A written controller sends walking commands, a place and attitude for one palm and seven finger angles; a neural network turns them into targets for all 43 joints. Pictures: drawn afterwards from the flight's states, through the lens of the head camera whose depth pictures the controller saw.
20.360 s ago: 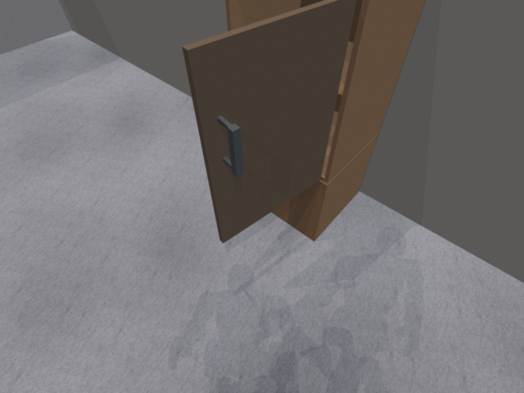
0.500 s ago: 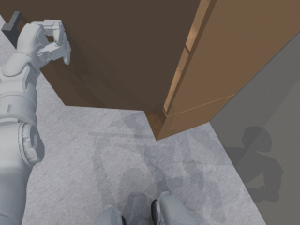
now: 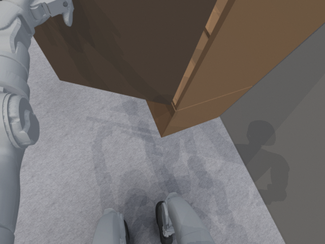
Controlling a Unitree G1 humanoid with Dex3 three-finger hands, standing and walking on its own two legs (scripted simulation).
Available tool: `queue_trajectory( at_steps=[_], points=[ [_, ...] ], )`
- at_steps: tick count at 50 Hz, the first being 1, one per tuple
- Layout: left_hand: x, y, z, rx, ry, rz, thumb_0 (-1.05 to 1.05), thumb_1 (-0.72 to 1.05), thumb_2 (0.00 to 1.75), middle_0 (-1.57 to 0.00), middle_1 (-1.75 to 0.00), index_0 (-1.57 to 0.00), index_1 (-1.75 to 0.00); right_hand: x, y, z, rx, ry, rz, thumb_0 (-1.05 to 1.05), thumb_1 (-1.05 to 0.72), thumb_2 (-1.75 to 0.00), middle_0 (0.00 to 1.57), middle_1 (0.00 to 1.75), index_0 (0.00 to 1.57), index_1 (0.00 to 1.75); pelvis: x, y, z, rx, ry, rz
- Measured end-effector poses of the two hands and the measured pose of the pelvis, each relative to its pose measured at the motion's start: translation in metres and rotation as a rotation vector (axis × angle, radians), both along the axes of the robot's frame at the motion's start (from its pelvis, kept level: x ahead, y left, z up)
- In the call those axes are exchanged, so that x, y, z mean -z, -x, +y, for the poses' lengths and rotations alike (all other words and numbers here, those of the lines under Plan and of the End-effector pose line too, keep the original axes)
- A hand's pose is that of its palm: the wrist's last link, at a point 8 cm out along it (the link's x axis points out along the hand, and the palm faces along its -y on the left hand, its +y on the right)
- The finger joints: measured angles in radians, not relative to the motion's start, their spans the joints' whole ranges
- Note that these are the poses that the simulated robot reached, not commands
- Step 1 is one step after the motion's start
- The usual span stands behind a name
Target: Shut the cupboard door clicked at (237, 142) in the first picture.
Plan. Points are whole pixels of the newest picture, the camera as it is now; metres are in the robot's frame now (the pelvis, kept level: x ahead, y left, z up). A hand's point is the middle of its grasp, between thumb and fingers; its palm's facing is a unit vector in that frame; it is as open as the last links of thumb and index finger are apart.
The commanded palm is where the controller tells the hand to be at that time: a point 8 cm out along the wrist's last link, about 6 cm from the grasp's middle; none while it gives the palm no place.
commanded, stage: pull the fist back off the door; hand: left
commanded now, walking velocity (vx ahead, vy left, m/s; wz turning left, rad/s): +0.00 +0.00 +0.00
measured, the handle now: out of the picture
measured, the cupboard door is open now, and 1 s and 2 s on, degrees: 58 51 51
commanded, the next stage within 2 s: draw the hand back to the body in 0.96 s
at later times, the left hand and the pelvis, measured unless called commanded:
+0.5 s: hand (86, 1) +0.61 +0.07 +0.12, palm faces +0.06 -1.00 +0.01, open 3.1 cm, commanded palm +0.56 +0.11 +0.13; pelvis +0.02 -0.01 +0.03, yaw -1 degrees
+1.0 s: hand (85, 37) +0.52 +0.07 +0.12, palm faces +0.03 -1.00 -0.01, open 3.1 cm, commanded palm +0.50 +0.12 +0.13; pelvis +0.03 -0.01 +0.04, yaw +1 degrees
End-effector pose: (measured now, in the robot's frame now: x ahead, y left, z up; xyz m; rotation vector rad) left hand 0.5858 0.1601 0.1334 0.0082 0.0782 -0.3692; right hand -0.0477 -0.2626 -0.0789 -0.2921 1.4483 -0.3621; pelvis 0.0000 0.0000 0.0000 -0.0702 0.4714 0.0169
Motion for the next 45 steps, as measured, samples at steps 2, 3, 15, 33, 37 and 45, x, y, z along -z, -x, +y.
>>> queue_trajectory(
  at_steps=[2, 3, 15, 33, 37, 45],
  points=[
    [0.0, -0.004, -0.003, 0.003, -0.003, 0.002, 0.0, 1.0, 1.02, -1.3, -1.5, -1.3, -1.5, 0.001, 0.006, 0.003, 0.011, -0.006, 0.014, 0.01, -0.91, -0.89, 0.2, 0.3, 0.2, 0.3, 0.002, 0.0, 0.0, 0.002, 0.002, 0.007],
    [0.0, -0.006, -0.004, 0.005, -0.003, 0.003, 0.0, 1.0, 1.02, -1.3, -1.5, -1.3, -1.5, 0.002, 0.009, 0.004, 0.017, -0.008, 0.022, 0.01, -0.91, -0.89, 0.2, 0.3, 0.2, 0.3, 0.002, 0.0, 0.0, 0.002, 0.002, 0.01],
    [0.01, -0.016, -0.028, -0.461, -0.004, -0.049, -0.01, 0.88, 0.94, -1.3, -1.5, -1.3, -1.51, -0.003, 0.029, 0.034, 0.007, -0.172, 0.084, 0.01, -0.91, -0.89, 0.2, 0.3, 0.2, 0.3, -0.001, -0.006, -0.003, 0.01, -0.001, 0.044],
    [0.012, 0.029, -0.034, -0.423, -0.012, -0.032, 0.01, 0.9, 0.9, -1.3, -1.5, -1.3, -1.5, -0.022, -0.006, 0.009, 0.033, -0.175, 0.021, 0.01, -0.91, -0.89, 0.2, 0.3, 0.2, 0.3, -0.036, -0.032, -0.011, 0.034, -0.036, -0.075],
    [0.018, 0.047, -0.029, -0.427, 0.002, -0.029, 0.01, 0.9, 0.9, -1.3, -1.5, -1.3, -1.5, -0.021, -0.031, -0.004, -0.005, -0.152, -0.03, 0.01, -0.91, -0.89, 0.2, 0.3, 0.2, 0.3, -0.039, -0.034, -0.012, 0.028, -0.04, -0.098],
    [0.015, 0.079, -0.027, -0.408, 0.001, -0.084, 0.02, 0.9, 0.9, -1.3, -1.5, -1.3, -1.5, -0.014, -0.084, -0.016, -0.072, -0.135, -0.156, 0.01, -0.91, -0.89, 0.2, 0.29, 0.19, 0.3, -0.04, -0.032, -0.013, 0.016, -0.047, -0.133]
  ],
)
